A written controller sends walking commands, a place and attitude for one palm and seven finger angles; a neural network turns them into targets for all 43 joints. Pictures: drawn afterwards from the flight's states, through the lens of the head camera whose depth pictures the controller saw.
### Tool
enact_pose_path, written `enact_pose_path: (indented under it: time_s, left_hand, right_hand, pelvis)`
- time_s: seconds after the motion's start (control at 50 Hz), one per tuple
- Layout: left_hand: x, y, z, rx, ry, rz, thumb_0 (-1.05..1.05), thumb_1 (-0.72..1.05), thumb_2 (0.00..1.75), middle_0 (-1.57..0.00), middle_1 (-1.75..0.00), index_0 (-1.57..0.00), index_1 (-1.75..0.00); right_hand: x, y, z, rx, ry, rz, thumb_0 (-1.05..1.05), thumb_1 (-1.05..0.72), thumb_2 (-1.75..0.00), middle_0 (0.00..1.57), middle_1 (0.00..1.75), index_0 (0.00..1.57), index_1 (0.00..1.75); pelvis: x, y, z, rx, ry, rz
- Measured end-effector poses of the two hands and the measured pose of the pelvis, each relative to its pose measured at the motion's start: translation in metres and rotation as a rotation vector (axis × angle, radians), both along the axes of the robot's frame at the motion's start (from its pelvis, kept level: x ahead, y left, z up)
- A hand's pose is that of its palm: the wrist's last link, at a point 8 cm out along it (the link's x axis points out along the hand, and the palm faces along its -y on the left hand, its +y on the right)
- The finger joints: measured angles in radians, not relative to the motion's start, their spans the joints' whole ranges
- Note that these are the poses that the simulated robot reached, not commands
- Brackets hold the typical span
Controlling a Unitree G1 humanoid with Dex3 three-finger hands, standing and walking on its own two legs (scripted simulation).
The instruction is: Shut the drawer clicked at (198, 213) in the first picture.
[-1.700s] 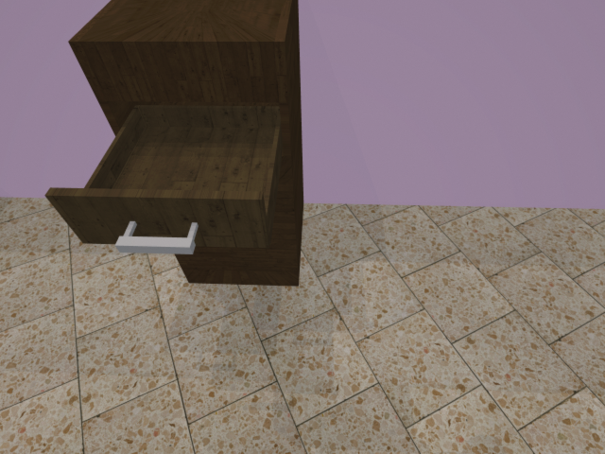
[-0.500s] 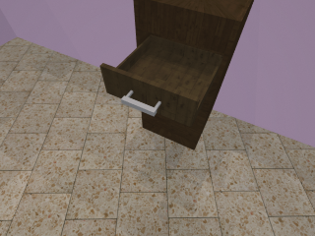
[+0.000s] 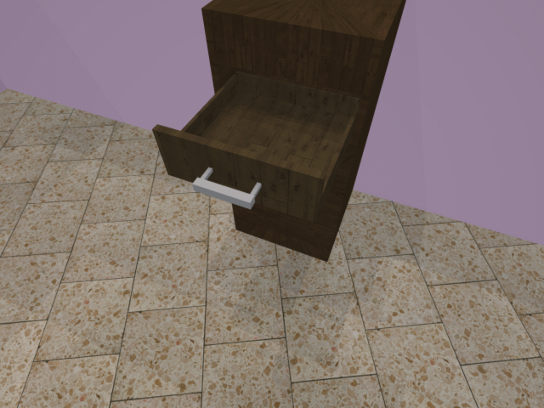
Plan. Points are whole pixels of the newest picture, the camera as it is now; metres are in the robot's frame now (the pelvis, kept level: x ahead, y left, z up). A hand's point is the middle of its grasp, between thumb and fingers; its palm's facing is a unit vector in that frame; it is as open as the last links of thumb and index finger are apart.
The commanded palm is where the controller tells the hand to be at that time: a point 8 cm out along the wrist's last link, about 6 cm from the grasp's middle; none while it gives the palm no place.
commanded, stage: look at it before walking up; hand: left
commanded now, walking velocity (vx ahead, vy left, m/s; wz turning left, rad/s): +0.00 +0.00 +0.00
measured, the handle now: (228, 186) +0.55 +0.12 -0.05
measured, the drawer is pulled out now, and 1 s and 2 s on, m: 0.30 0.30 0.30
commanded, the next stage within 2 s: turn to face it in 0.14 s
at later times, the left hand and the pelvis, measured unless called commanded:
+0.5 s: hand out of the picture +0.01 +0.18 -0.18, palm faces -0.01 -0.98 -0.21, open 7.4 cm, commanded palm none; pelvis -0.01 +0.00 -0.01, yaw -5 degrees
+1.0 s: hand out of the picture +0.06 +0.12 -0.16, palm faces -0.17 -0.95 -0.26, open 7.4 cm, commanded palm none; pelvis -0.02 -0.06 +0.00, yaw -15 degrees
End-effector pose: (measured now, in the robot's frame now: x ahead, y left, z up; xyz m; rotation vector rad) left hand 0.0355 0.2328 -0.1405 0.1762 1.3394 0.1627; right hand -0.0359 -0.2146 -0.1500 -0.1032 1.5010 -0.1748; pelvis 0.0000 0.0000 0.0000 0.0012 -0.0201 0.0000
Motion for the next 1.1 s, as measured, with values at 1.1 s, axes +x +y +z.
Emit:
enact_pose_path:
  time_s: [1.1]
  left_hand:
    - [0.034,-0.068,0.007,0.01,0.012,-0.211,0.0,0.9,0.89,-0.2,-0.3,-0.21,-0.3]
  right_hand:
    - [0.055,-0.097,0.009,-0.093,-0.248,-0.192,0.0,-0.91,-0.9,0.2,0.3,0.2,0.3]
  pelvis:
    - [-0.01,-0.052,0.001,0.028,0.034,-0.286]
